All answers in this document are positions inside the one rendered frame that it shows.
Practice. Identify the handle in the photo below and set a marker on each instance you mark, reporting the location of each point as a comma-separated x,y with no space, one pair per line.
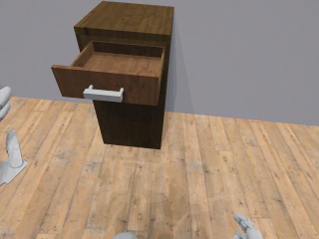
102,95

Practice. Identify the left robot hand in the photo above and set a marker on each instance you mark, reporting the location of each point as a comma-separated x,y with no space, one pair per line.
10,168

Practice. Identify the cabinet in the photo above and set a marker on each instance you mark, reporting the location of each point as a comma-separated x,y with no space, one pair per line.
127,124

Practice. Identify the drawer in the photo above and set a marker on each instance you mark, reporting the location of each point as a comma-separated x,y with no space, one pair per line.
112,66

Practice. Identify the right robot hand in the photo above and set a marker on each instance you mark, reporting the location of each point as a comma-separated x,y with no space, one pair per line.
248,228

